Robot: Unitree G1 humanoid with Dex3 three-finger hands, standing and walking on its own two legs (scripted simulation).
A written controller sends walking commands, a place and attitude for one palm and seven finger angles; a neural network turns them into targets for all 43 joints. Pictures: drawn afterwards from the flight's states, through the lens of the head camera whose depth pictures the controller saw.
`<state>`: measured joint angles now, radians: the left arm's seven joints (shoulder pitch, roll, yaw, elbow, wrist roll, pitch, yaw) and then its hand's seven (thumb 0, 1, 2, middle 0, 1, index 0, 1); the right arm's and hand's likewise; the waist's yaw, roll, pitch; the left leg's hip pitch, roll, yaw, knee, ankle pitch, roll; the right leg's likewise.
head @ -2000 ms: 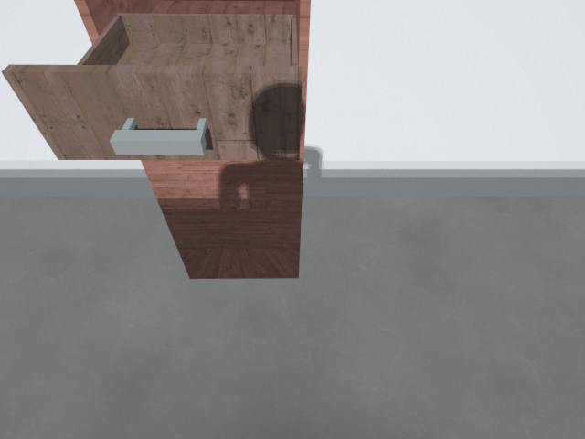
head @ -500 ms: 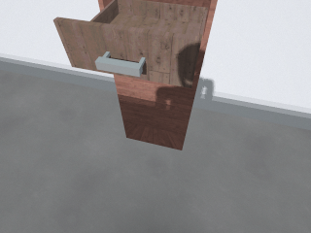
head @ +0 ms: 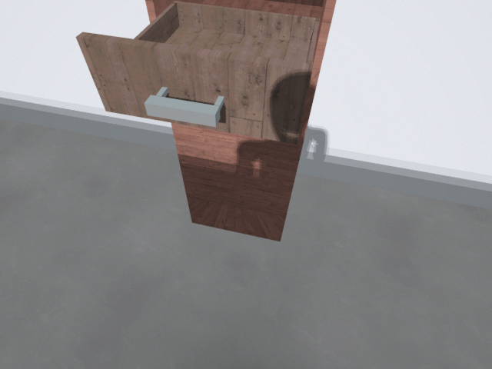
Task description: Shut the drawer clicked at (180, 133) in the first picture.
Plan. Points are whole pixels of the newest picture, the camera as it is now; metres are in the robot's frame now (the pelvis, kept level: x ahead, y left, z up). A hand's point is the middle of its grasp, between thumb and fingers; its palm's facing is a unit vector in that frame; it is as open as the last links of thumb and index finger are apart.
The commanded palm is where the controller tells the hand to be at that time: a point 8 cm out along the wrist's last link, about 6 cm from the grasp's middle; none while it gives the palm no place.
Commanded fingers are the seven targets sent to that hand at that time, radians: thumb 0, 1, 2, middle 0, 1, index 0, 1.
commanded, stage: turn to face it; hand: left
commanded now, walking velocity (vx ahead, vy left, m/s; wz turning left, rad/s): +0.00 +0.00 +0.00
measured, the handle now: (187, 103) +0.49 +0.13 +0.17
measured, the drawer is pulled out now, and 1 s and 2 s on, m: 0.29 0.29 0.29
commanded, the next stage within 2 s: take the last steps up to it in 0.40 s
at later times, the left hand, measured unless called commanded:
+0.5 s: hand out of the picture +0.03 +0.20 -0.18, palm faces -0.04 -0.98 -0.22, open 7.4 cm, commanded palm none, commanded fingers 0.00 0.90 0.90 -0.20 -0.30 -0.20 -0.30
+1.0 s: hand out of the picture +0.06 +0.17 -0.17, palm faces -0.05 -0.98 -0.20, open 7.3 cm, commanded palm none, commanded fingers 0.00 0.90 0.90 -0.20 -0.30 -0.20 -0.30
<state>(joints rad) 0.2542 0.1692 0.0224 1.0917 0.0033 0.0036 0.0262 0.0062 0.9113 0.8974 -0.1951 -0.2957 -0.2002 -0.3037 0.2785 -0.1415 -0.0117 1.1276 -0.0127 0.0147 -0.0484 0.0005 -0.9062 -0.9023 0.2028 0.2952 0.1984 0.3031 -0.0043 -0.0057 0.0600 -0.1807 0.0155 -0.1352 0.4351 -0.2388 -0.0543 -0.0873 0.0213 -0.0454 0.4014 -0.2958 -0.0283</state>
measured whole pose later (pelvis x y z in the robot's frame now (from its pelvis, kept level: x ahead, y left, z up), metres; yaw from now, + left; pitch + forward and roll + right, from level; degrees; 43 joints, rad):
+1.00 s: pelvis +0.05 -0.01 +0.00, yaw -6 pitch -1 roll +1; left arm 0.30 0.17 0.05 1.07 0.02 -0.03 0.01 0.00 0.91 0.90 -0.19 -0.30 -0.20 -0.30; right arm 0.27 -0.16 -0.04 1.09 -0.02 0.02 -0.02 0.00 -0.91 -0.90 0.20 0.30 0.20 0.30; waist 0.01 -0.02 0.08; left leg -0.35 0.04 0.06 0.77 -0.44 -0.02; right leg -0.07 0.01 -0.03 0.43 -0.34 -0.05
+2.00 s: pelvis +0.12 -0.03 -0.01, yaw -7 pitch -1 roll +1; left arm 0.27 0.19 0.01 0.95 0.02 -0.01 0.04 0.01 0.91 0.90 -0.20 -0.30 -0.20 -0.30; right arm 0.23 -0.22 -0.05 0.94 -0.02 0.03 -0.03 0.00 -0.91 -0.90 0.20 0.30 0.20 0.30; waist 0.00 0.06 0.01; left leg -0.25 0.04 0.02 0.57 -0.31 0.00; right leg -0.22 0.00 -0.05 0.60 -0.36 -0.04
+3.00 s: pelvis +0.09 +0.02 +0.00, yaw -8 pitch -2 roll +0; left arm 0.29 0.15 -0.02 1.11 0.02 -0.01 0.03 0.01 0.91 0.90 -0.20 -0.30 -0.20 -0.30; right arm 0.22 -0.17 -0.02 1.13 -0.01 -0.01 -0.02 0.00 -0.91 -0.90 0.20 0.30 0.20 0.30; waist 0.01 -0.01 0.02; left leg -0.21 -0.01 0.06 0.40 -0.17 0.03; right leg -0.18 -0.04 0.00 0.41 -0.21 0.03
